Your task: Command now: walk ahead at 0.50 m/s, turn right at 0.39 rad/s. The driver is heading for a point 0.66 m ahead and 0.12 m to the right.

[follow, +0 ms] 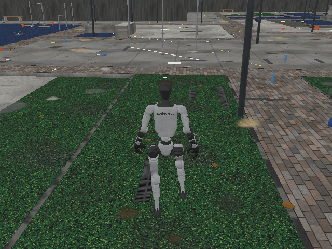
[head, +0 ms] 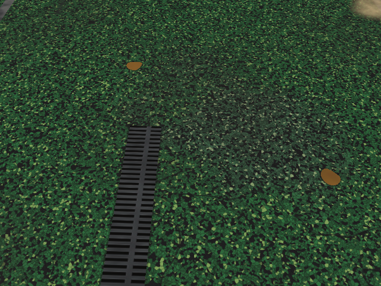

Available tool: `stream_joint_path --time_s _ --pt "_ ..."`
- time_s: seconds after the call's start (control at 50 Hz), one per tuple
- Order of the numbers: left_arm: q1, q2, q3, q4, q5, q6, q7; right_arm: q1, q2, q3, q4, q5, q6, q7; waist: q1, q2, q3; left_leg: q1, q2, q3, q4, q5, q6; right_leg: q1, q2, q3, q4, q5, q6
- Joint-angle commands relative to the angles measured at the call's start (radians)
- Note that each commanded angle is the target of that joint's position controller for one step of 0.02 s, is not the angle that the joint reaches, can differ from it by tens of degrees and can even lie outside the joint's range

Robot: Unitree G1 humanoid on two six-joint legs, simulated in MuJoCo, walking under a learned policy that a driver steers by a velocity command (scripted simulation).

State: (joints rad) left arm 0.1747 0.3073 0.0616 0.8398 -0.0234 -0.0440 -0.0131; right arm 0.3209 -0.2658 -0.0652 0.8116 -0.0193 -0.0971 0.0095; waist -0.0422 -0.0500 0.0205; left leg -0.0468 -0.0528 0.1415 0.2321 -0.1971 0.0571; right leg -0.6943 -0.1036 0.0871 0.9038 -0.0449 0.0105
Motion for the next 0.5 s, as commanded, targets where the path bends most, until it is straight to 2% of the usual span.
stream_joint_path --time_s 0.02,0.08,0.14,0.18,0.2,0.22,0.24,0.26,0.28,0.3,0.32,0.34,0.36,0.38,0.4,0.44,0.5 --pt "-0.048 0.022 -0.002 -0.065 0.007 -0.010 -0.016 -0.074 -0.145 -0.032 -0.061 0.005 -0.019 -0.014 0.012 0.090 0.048 -0.073 0.271 -0.050 -0.139 0.258 0.115 0.043 -0.006 -0.029 -0.143 0.153 -0.005" --pt "-0.142 0.012 -0.011 -0.114 0.007 -0.011 -0.033 -0.015 -0.164 -0.039 -0.026 0.017 -0.003 -0.021 -0.027 0.072 0.078 0.033 0.304 -0.013 -0.115 0.290 0.107 0.004 0.002 -0.064 -0.236 0.138 -0.028" --pt "-0.190 0.022 -0.009 -0.163 0.006 -0.010 -0.051 0.009 -0.183 -0.048 -0.004 0.030 0.024 -0.026 -0.028 0.085 0.079 0.156 0.339 0.013 -0.031 0.437 0.090 -0.024 0.024 -0.109 -0.281 0.011 -0.063" --pt "-0.148 0.051 0.006 -0.177 0.004 -0.005 -0.059 -0.011 -0.209 -0.055 -0.010 0.033 0.042 -0.035 0.013 0.125 0.023 0.187 0.339 0.042 0.096 0.773 0.065 0.083 0.084 -0.173 -0.280 -0.095 -0.099" --pt "-0.071 0.078 0.022 -0.166 0.002 -0.002 -0.058 -0.020 -0.220 -0.057 -0.014 0.034 0.052 -0.040 0.059 0.143 -0.031 0.181 0.330 0.056 0.219 0.925 0.051 0.191 0.126 -0.201 -0.275 -0.140 -0.123" --pt "0.072 0.124 0.050 -0.135 -0.001 -0.001 -0.050 -0.037 -0.222 -0.055 -0.020 0.037 0.059 -0.045 0.142 0.131 -0.107 0.113 0.297 0.080 0.413 0.943 0.022 0.397 0.168 -0.207 -0.330 -0.101 -0.157" --pt "0.239 0.205 0.086 -0.099 -0.002 0.008 -0.030 -0.028 -0.201 -0.044 -0.036 0.026 0.053 -0.051 0.213 0.051 -0.202 -0.111 0.256 0.081 0.700 0.689 -0.023 0.706 0.095 -0.047 -0.366 -0.079 -0.213" --pt "0.232 0.306 0.102 -0.102 -0.011 0.008 -0.018 0.069 -0.045 0.003 -0.086 -0.009 0.023 -0.031 0.095 -0.210 -0.274 -0.581 0.040 0.011 1.057 -0.294 -0.096 1.043 -0.167 0.515 -0.437 -0.205 -0.401" --pt "0.261 0.240 0.080 -0.130 0.000 -0.005 -0.020 -0.013 -0.108 0.000 -0.094 0.026 -0.021 -0.014 0.160 -0.100 -0.407 -0.702 0.007 -0.229 1.180 -0.406 -0.080 1.126 -0.234 0.764 -0.580 -0.302 -0.448" --pt "0.228 0.185 0.066 -0.126 0.008 -0.015 -0.020 -0.111 -0.154 -0.012 -0.125 0.064 -0.044 -0.003 0.177 -0.055 -0.272 -0.785 0.064 -0.249 1.162 -0.316 -0.055 1.046 -0.205 0.612 -0.604 -0.248 -0.392" --pt "0.169 0.156 0.058 -0.134 0.003 -0.021 -0.019 -0.135 -0.148 -0.008 -0.131 0.056 -0.056 -0.006 0.137 0.017 -0.174 -0.762 0.110 -0.239 1.072 -0.227 -0.041 0.898 -0.158 0.481 -0.603 -0.167 -0.353" --pt "0.098 0.123 0.048 -0.149 0.004 -0.022 -0.017 -0.142 -0.151 -0.014 -0.122 0.029 -0.057 -0.014 0.093 0.050 -0.109 -0.700 0.141 -0.232 0.980 -0.179 -0.047 0.752 -0.120 0.389 -0.614 -0.060 -0.326" --pt "0.057 0.094 0.037 -0.169 0.016 -0.022 -0.012 -0.127 -0.161 -0.022 -0.117 0.016 -0.047 -0.016 0.057 0.038 -0.086 -0.625 0.161 -0.237 0.934 -0.145 -0.054 0.654 -0.090 0.329 -0.637 0.032 -0.317" --pt "0.039 0.088 0.034 -0.179 0.022 -0.022 -0.009 -0.102 -0.156 -0.024 -0.113 0.013 -0.033 -0.014 0.035 0.023 -0.080 -0.582 0.169 -0.231 0.901 -0.126 -0.066 0.597 -0.083 0.300 -0.657 0.084 -0.318" --pt "0.037 0.090 0.035 -0.180 0.020 -0.025 -0.006 -0.085 -0.139 -0.021 -0.109 0.010 -0.021 -0.013 0.026 0.023 -0.075 -0.562 0.173 -0.216 0.864 -0.114 -0.081 0.557 -0.078 0.265 -0.671 0.144 -0.322" --pt "0.062 0.110 0.038 -0.165 0.018 -0.029 0.005 -0.111 -0.107 -0.011 -0.117 0.006 -0.005 -0.015 0.030 0.020 -0.050 -0.556 0.173 -0.189 0.761 -0.034 -0.109 0.492 -0.055 0.181 -0.695 0.218 -0.313" --pt "0.100 0.121 0.038 -0.143 0.013 -0.027 0.017 -0.216 -0.076 0.005 -0.140 0.008 -0.005 -0.009 0.073 -0.005 -0.022 -0.520 0.151 -0.168 0.523 0.197 -0.118 0.460 0.004 0.084 -0.701 0.187 -0.255"
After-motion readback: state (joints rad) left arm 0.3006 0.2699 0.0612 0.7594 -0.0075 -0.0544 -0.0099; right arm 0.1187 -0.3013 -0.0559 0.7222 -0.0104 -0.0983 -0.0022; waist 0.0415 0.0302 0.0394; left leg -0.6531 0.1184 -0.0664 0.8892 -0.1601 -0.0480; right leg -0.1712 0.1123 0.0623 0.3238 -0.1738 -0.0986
